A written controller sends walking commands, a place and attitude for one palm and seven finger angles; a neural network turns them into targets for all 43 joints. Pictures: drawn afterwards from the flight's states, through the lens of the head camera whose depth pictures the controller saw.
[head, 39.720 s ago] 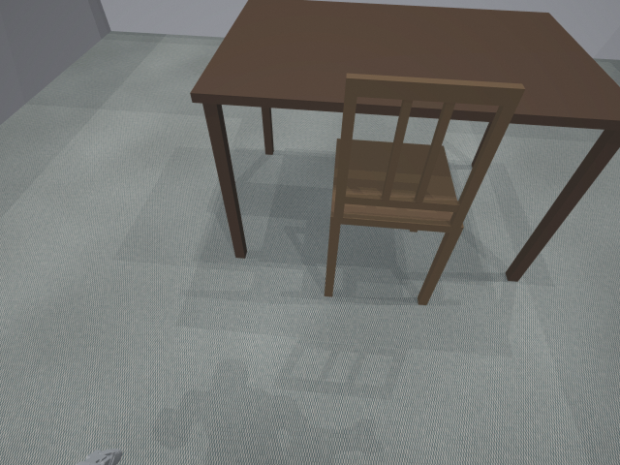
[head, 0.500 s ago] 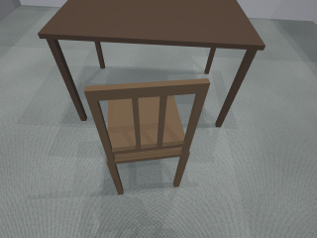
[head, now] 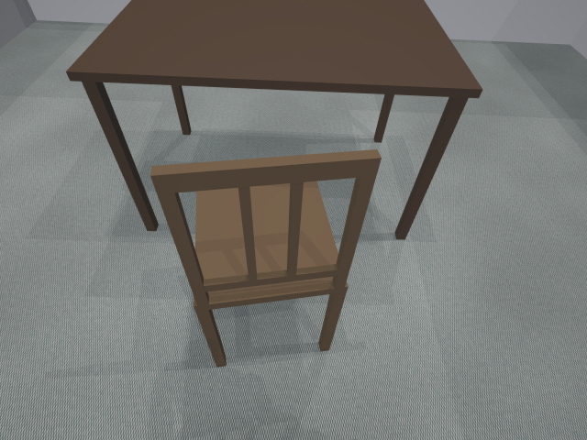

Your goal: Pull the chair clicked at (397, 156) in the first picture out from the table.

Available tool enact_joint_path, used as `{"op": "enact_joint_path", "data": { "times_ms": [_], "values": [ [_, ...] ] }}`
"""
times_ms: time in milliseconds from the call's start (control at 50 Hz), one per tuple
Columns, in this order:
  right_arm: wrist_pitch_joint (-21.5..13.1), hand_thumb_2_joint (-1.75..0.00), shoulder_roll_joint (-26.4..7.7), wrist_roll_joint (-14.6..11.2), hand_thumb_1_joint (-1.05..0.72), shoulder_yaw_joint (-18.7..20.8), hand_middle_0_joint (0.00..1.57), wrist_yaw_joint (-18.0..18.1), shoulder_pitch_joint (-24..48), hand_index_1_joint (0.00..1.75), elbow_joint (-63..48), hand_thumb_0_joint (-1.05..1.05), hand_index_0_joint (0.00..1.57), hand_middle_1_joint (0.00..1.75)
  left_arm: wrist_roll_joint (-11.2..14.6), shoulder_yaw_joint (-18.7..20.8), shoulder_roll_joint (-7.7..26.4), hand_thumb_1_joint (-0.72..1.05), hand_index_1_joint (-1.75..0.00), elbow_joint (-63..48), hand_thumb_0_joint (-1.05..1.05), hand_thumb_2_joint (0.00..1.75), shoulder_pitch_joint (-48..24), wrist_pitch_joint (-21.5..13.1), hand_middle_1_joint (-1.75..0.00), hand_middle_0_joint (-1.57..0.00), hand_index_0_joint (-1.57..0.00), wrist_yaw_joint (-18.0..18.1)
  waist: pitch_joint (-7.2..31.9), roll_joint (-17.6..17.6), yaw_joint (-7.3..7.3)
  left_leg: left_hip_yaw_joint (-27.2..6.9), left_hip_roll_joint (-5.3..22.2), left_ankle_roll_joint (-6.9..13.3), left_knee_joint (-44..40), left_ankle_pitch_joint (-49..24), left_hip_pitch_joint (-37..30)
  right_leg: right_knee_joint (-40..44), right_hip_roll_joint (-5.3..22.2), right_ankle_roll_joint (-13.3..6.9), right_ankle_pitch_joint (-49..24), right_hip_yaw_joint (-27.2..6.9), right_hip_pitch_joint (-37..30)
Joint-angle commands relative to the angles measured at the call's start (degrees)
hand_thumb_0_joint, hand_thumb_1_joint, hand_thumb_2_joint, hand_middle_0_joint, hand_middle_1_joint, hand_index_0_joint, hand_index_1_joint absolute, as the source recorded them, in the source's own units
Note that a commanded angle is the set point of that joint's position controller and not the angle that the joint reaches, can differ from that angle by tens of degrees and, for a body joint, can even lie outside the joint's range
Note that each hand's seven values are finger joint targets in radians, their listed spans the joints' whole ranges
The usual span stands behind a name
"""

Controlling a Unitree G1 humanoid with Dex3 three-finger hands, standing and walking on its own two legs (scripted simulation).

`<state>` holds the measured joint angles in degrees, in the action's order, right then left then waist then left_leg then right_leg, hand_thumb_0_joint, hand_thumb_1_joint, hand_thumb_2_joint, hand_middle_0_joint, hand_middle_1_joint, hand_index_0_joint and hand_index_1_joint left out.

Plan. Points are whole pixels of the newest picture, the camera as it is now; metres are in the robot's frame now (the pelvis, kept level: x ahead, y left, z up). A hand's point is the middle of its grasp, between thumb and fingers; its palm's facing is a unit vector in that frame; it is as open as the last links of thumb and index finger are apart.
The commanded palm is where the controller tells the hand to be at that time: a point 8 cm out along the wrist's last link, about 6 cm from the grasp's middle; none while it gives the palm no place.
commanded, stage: look again from close up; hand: left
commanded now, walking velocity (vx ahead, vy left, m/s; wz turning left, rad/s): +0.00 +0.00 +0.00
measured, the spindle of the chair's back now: (248, 237) +0.50 +0.12 -0.10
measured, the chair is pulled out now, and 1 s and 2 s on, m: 0.40 0.40 0.40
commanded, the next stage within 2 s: shuffle to correct the standing spot in 0.14 s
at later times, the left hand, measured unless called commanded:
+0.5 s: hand out of the picture -0.01 +0.15 -0.18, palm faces +0.04 -0.98 -0.19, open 7.4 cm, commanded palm none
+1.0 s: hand out of the picture +0.09 +0.09 -0.18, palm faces +0.19 -0.96 -0.20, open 7.3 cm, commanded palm none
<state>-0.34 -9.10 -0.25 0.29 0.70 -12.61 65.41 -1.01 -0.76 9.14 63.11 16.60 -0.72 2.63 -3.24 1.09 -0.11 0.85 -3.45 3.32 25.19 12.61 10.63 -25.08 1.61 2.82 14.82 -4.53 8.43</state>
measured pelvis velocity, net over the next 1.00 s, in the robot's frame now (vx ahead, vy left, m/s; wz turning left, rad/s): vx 0.10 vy -0.10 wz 0.17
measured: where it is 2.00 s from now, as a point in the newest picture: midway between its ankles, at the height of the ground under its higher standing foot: outside the picture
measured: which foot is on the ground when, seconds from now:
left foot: down 0.00-1.00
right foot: down 0.00-0.76, up 0.78-1.00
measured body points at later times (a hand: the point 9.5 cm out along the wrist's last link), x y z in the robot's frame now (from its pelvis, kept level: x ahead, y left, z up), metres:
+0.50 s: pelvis +0.02 -0.02 +0.00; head +0.04 -0.01 +0.45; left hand -0.01 +0.20 -0.16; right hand +0.01 -0.24 -0.16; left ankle +0.01 +0.08 -0.74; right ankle -0.01 -0.16 -0.74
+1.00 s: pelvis +0.10 -0.10 -0.01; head +0.12 -0.09 +0.44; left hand +0.08 +0.14 -0.16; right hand +0.13 -0.32 -0.17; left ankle +0.04 +0.05 -0.74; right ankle +0.15 -0.23 -0.73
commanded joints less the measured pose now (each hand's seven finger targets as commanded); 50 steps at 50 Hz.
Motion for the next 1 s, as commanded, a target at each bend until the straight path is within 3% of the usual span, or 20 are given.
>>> {"op": "enact_joint_path", "data": {
  "times_ms": [0,220,360,440,500,540,580,600,640,680,700,720,740,760,800,820,860,920,960,980],
  "values": [
    [-0.6,-0.90,-6.3,0.2,-0.90,1.0,0.20,0.3,-2.7,0.30,-1.5,0.00,0.20,0.30,0.0,1.0,5.7,0.90,-0.30,-0.9,0.00,0.90,4.8,-0.5,-0.30,-0.20,-0.20,0.4,-1.4,-1.4,0.05,-7.1,7.6,-1.1,-6.0,-3.8,-1.5,3.9,3.4,-3.1,-5.9,-1.3,4.5],
    [-0.5,-0.90,-5.9,0.2,-0.90,1.0,0.20,0.5,-3.7,0.30,-1.2,0.00,0.20,0.30,0.0,1.1,5.1,0.90,-0.30,-0.5,0.00,0.90,5.6,-0.5,-0.30,-0.20,-0.20,0.4,-1.0,-0.9,-0.05,-7.1,7.8,-1.1,-6.3,-4.2,-2.2,4.0,3.3,-3.2,-6.3,-1.2,4.3],
    [0.3,-0.90,-7.3,0.8,-0.90,2.3,0.20,0.5,-5.2,0.30,-0.8,0.00,0.20,0.30,-0.8,1.3,4.4,0.90,-0.30,-0.5,0.00,0.90,7.0,0.2,-0.30,-0.20,-0.20,-0.4,-5.5,-3.5,-0.18,-15.6,11.6,1.7,-13.4,20.8,4.3,-0.9,0.7,-3.0,6.9,5.2,6.6],
    [0.0,-0.90,-7.1,0.9,-0.90,2.9,0.20,1.0,-7.2,0.30,-1.0,0.00,0.20,0.30,-0.7,1.7,4.1,0.90,-0.30,-1.1,0.00,0.90,7.8,0.2,-0.30,-0.20,-0.20,-0.6,-3.4,-4.8,-0.30,-16.3,12.1,2.9,-9.8,10.6,2.3,-1.7,1.3,-3.3,3.4,6.3,6.5],
    [-0.3,-0.90,-6.4,0.9,-0.90,2.9,0.20,1.3,-7.5,0.30,-1.3,0.00,0.20,0.30,-0.4,2.2,4.2,0.90,-0.30,-1.1,0.00,0.90,9.4,0.1,-0.30,-0.20,-0.20,-0.7,-1.5,-3.7,0.21,-13.4,10.7,2.7,-4.0,-0.5,3.5,-1.0,1.9,-4.0,-1.5,5.8,2.8],
    [-0.4,-0.90,-5.3,0.9,-0.90,2.8,0.20,1.6,-7.1,0.30,-1.6,0.00,0.20,0.30,-0.3,2.7,4.7,0.90,-0.30,-0.7,0.00,0.90,11.2,0.0,-0.30,-0.20,-0.20,-0.5,-0.1,0.5,0.75,-8.1,7.7,1.4,3.3,-6.9,5.7,0.4,3.5,-5.1,-7.7,3.5,-1.5],
    [-0.3,-0.90,-3.6,1.0,-0.90,2.5,0.20,1.7,-5.6,0.30,-2.5,0.00,0.20,0.30,-0.3,3.4,6.3,0.90,-0.30,-0.2,0.00,0.90,13.5,0.1,-0.30,-0.20,-0.20,-0.2,-0.8,7.9,1.54,-0.9,3.8,-0.5,12.2,-1.2,12.5,3.0,8.0,-7.7,-17.4,-1.1,-6.3],
    [-0.2,-0.90,-3.1,1.2,-0.90,2.5,0.20,1.8,-4.6,0.30,-3.0,0.00,0.20,0.30,-0.3,3.5,6.5,0.90,-0.30,-0.3,0.00,0.90,14.0,0.0,-0.30,-0.20,-0.20,0.0,-1.2,10.3,1.64,1.3,3.5,-1.2,16.4,8.4,14.8,3.6,10.7,-10.3,-23.1,-3.6,-7.3],
    [-0.2,-0.90,-2.5,1.1,-0.90,2.7,0.20,1.8,-2.3,0.30,-3.7,0.00,0.20,0.30,-0.9,3.3,5.7,0.90,-0.30,-0.6,0.00,0.90,13.0,0.2,-0.30,-0.20,-0.20,0.2,-2.8,8.0,1.73,2.5,4.4,-1.3,19.1,17.6,16.7,2.3,12.9,-14.5,-29.8,-3.7,-7.1],
    [-0.6,-0.90,-1.4,1.1,-0.90,2.2,0.20,1.7,-5.2,0.30,-2.8,0.00,0.20,0.30,-0.6,3.0,5.6,0.90,-0.30,-1.0,0.00,0.90,10.5,0.5,-0.30,-0.20,-0.20,0.3,-1.3,4.4,-1.00,3.7,4.5,-1.0,7.7,10.8,8.1,-3.7,10.3,-12.8,-33.2,0.6,-3.8],
    [-0.9,-0.90,-2.1,1.3,-0.90,2.4,0.20,1.7,-10.7,0.30,-0.8,0.00,0.20,0.30,-0.1,2.9,5.5,0.90,-0.30,-1.5,0.00,0.90,8.0,0.5,-0.30,-0.20,-0.20,0.1,0.4,2.2,-3.68,1.7,5.1,0.2,-0.1,0.0,-1.9,-11.9,7.2,-9.5,-32.9,4.5,1.5],
    [-1.2,-0.90,-7.1,1.9,-0.90,3.5,0.20,2.2,-15.9,0.30,0.9,0.00,0.20,0.30,0.0,2.8,3.6,0.90,-0.30,-2.6,0.00,0.90,8.4,0.4,-0.30,-0.20,-0.20,-0.5,3.1,-8.2,-5.16,-13.7,15.7,5.4,-2.8,-12.6,-12.3,-23.8,1.3,-5.0,-17.9,9.1,13.2],
    [-0.7,-0.90,-9.2,1.9,-0.90,4.0,0.20,2.2,-18.9,0.30,1.5,0.00,0.20,0.30,-0.6,2.5,3.9,0.90,-0.30,-4.5,0.00,0.90,4.2,-0.1,-0.30,-0.20,-0.20,-0.4,-0.7,-15.5,-6.22,-24.4,23.7,10.2,-8.2,-25.1,-11.3,-33.3,-1.9,-4.0,15.6,9.6,21.5],
    [-0.5,-0.90,-9.4,1.8,-0.90,3.8,0.20,2.3,-18.8,0.30,1.0,0.00,0.20,0.30,-1.0,3.2,5.5,0.90,-0.30,-5.8,0.00,0.90,1.4,0.7,-0.30,-0.20,-0.20,-0.2,-4.1,-11.5,-5.64,-27.1,26.9,12.7,-7.4,-27.2,-7.7,-38.5,-0.1,-4.3,19.3,4.5,25.0],
    [-0.8,-0.90,-8.1,1.8,-0.90,3.6,0.20,2.5,-11.3,0.30,-1.9,0.00,0.20,0.30,-0.9,3.5,4.3,0.90,-0.30,-6.3,0.00,0.90,1.1,1.1,-0.30,-0.20,-0.20,-0.9,-5.0,-7.2,-2.20,-21.1,23.9,10.4,-7.5,-22.4,-2.9,-37.7,2.7,-3.5,14.3,1.8,24.5],
    [-1.0,-0.90,-8.6,1.7,-0.90,3.8,0.20,2.5,-8.0,0.30,-3.4,0.00,0.20,0.30,-0.5,3.6,3.8,0.90,-0.30,-6.2,0.00,0.90,2.3,1.3,-0.30,-0.20,-0.20,-1.4,-3.3,-8.4,-0.79,-17.9,22.2,8.9,-7.9,-19.0,-1.2,-34.8,3.5,-3.0,12.1,1.8,21.9],
    [-1.0,-0.90,-9.3,1.7,-0.90,4.1,0.20,2.3,-4.2,0.30,-5.1,0.00,0.20,0.30,-0.3,3.6,3.3,0.90,-0.30,-6.0,0.00,0.90,4.1,1.8,-0.30,-0.20,-0.20,-2.1,-1.8,-9.7,0.49,-13.2,19.2,6.6,-8.9,-11.3,3.1,-27.1,3.5,-2.3,9.3,3.7,16.2],
    [-0.1,-0.90,-10.8,1.9,-0.90,4.9,0.20,1.6,-2.3,0.30,-6.2,0.00,0.20,0.30,-0.6,3.6,2.8,0.90,-0.30,-5.8,0.00,0.90,6.5,1.8,-0.30,-0.20,-0.20,-2.4,-1.0,-8.6,1.32,-11.1,15.9,3.7,-7.0,5.7,10.9,-13.1,1.4,-1.4,2.4,8.3,5.3],
    [0.6,-0.90,-9.2,1.9,-0.90,5.0,0.20,1.0,-3.6,0.30,-5.8,0.00,0.20,0.30,-0.7,3.9,4.9,0.90,-0.30,-4.2,0.00,0.90,10.0,1.2,-0.30,-0.20,-0.20,-1.9,-1.3,-1.3,2.35,-8.3,11.2,0.6,0.1,13.0,15.6,-3.1,0.3,-1.1,0.5,8.6,-2.1],
    [1.0,-0.90,-6.5,1.7,-0.90,4.5,0.20,0.8,-4.5,0.30,-6.2,0.00,0.20,0.30,-1.1,4.0,7.2,0.90,-0.30,-4.1,0.00,0.90,11.3,0.9,-0.30,-0.20,-0.20,-1.4,-2.5,7.3,2.75,-2.6,5.1,-1.4,9.1,17.4,17.8,3.7,5.5,-3.1,8.0,0.3,-0.8]
  ]
}}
